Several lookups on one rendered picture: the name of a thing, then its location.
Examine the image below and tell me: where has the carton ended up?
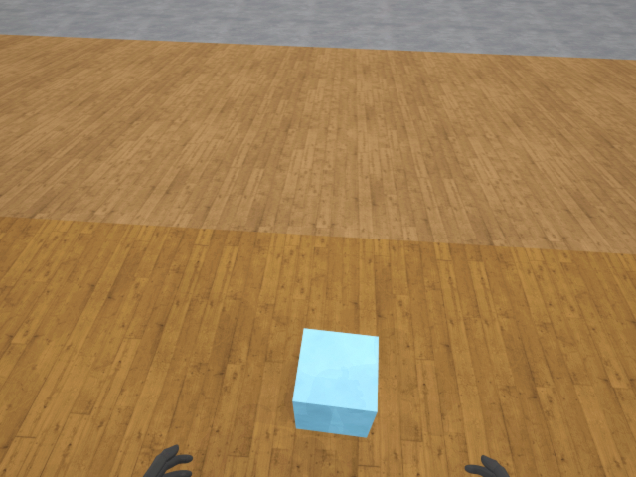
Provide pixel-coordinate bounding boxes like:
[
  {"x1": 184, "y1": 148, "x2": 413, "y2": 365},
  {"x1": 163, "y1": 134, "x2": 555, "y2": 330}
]
[{"x1": 292, "y1": 328, "x2": 379, "y2": 438}]

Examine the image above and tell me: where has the robot right hand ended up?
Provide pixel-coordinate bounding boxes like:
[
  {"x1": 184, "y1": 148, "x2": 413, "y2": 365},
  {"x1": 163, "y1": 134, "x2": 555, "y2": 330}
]
[{"x1": 465, "y1": 455, "x2": 510, "y2": 477}]

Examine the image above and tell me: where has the robot left hand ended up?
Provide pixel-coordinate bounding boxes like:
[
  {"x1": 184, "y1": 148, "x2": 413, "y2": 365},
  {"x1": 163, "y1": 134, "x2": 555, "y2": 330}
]
[{"x1": 143, "y1": 445, "x2": 193, "y2": 477}]

